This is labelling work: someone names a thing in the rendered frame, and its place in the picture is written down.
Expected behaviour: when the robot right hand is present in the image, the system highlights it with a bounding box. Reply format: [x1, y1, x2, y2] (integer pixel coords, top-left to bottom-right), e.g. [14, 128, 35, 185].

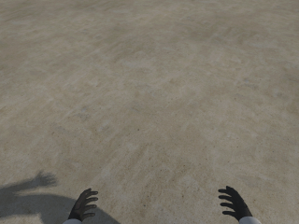
[218, 186, 252, 222]

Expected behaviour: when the robot left hand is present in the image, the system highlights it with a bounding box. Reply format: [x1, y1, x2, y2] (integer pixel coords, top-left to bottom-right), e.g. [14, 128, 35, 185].
[68, 188, 98, 222]

